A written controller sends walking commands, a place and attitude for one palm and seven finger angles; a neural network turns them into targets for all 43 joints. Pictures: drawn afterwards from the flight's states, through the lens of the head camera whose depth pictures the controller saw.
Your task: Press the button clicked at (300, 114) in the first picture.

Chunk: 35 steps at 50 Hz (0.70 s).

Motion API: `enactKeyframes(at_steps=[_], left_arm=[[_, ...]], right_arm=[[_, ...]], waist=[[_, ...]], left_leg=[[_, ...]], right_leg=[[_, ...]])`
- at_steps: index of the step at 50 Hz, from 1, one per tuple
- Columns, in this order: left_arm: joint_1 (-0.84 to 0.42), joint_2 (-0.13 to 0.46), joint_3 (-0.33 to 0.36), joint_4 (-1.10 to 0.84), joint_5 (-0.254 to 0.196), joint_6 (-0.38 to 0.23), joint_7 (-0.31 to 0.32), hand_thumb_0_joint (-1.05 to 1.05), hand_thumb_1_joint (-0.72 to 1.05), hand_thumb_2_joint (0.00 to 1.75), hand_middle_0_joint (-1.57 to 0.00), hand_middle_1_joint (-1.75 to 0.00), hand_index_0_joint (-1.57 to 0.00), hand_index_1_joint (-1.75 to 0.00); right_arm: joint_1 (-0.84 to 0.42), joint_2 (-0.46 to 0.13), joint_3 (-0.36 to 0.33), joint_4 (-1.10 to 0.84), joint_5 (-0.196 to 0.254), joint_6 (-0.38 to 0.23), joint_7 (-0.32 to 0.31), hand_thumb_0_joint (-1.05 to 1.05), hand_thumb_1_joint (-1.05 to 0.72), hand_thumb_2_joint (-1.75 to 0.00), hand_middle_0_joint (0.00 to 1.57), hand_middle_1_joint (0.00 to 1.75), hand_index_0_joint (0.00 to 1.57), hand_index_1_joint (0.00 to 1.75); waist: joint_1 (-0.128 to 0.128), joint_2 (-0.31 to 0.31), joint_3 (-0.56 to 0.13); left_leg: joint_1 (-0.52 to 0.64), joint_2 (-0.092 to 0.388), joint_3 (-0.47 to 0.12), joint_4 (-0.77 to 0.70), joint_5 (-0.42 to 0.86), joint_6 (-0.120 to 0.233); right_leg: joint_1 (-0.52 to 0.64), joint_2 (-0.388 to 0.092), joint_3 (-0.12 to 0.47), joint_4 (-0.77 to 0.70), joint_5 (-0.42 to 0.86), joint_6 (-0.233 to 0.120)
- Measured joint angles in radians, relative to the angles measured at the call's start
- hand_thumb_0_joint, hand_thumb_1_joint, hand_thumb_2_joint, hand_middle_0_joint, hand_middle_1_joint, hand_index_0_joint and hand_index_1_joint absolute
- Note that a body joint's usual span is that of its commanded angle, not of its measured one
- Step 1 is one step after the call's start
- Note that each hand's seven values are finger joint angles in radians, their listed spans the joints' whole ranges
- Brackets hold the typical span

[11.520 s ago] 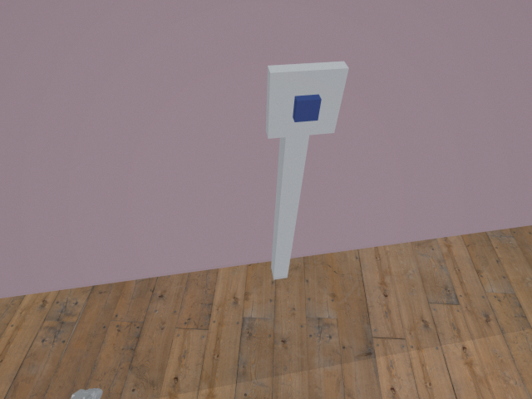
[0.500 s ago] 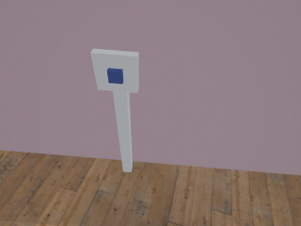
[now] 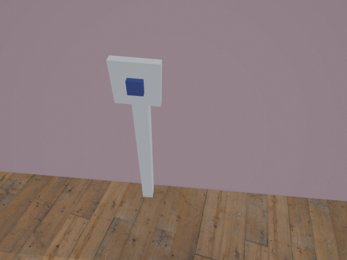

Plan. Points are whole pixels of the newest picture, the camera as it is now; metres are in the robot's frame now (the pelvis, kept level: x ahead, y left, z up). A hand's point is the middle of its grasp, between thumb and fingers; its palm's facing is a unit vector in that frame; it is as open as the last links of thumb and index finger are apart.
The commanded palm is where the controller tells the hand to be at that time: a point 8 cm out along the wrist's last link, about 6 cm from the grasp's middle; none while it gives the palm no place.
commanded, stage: look again from close up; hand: left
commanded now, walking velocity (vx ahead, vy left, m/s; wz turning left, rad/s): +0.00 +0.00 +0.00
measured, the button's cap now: (135, 86) +0.59 +0.16 +0.08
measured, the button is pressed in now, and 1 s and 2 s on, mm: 0 0 0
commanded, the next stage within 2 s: shuffle to correct the standing spot in 0.22 s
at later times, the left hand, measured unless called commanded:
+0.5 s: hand out of the picture -0.01 +0.16 -0.18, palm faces +0.04 -0.99 -0.16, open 7.4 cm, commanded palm none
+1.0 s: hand out of the picture +0.08 +0.15 -0.19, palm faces +0.04 -0.99 -0.16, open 7.4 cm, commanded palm none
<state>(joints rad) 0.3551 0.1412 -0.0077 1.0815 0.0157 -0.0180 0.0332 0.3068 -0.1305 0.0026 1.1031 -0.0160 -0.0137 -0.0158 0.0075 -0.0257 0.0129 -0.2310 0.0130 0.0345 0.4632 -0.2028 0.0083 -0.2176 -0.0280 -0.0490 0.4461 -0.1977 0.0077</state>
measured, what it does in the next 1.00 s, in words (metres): shifts its weight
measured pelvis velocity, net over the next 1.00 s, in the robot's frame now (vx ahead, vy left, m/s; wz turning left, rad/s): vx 0.11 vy -0.01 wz -0.03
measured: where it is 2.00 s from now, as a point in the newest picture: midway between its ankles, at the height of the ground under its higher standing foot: outside the picture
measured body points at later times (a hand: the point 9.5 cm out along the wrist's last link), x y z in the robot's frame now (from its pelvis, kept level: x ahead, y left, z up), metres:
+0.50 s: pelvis +0.02 +0.00 +0.00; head +0.01 +0.01 +0.45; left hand -0.01 +0.21 -0.17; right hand +0.00 -0.22 -0.16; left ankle +0.03 +0.11 -0.74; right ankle +0.03 -0.13 -0.74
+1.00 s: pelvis +0.11 -0.01 -0.01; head +0.13 +0.00 +0.44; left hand +0.08 +0.20 -0.17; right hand +0.09 -0.22 -0.17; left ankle +0.03 +0.11 -0.74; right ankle +0.08 -0.12 -0.74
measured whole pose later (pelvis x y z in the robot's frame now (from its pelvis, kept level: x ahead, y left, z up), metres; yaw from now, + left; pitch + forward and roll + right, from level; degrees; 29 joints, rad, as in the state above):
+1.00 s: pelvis +0.11 -0.01 -0.01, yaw -2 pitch -1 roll +1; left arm 0.35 0.13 0.03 1.09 0.02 -0.01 0.03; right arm 0.31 -0.10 -0.01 1.11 -0.01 -0.03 -0.05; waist 0.00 -0.04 0.05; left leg -0.12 0.03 0.07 0.57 -0.39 -0.01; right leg -0.22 -0.03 -0.10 0.58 -0.32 -0.02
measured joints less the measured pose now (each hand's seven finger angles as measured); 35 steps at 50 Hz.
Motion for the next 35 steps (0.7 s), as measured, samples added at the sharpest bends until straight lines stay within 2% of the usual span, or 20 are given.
enactKeyframes(at_steps=[20,27,35], left_arm=[[-0.008,0.006,0.006,-0.003,0.001,0.0,0.0,0.0,0.91,0.9,-0.2,-0.3,-0.2,-0.3],[0.039,0.0,0.018,-0.003,0.011,0.006,-0.013,0.0,0.91,0.9,-0.2,-0.3,-0.2,-0.3],[0.088,-0.014,0.027,0.005,0.009,-0.009,-0.019,0.0,0.91,0.9,-0.2,-0.3,-0.2,-0.3]], right_arm=[[0.002,0.004,-0.001,0.008,-0.003,0.0,0.002,0.01,-0.91,-0.9,0.2,0.3,0.19,0.3],[0.034,0.01,-0.012,0.007,-0.01,0.011,0.005,0.01,-0.91,-0.9,0.2,0.3,0.2,0.3],[0.058,0.014,-0.019,0.001,-0.008,-0.002,0.004,0.01,-0.91,-0.9,0.2,0.3,0.19,0.3]], waist=[[-0.003,0.004,0.003],[0.001,0.001,-0.027],[0.004,0.008,-0.029]], left_leg=[[0.009,-0.006,0.003,-0.013,-0.002,0.002],[0.002,0.002,0.007,0.038,-0.056,0.002],[-0.003,0.022,0.0,0.102,-0.13,-0.011]], right_leg=[[0.003,-0.005,0.003,-0.002,-0.007,0.002],[-0.011,0.002,0.01,0.06,-0.072,-0.015],[-0.007,0.021,0.005,0.102,-0.129,-0.019]])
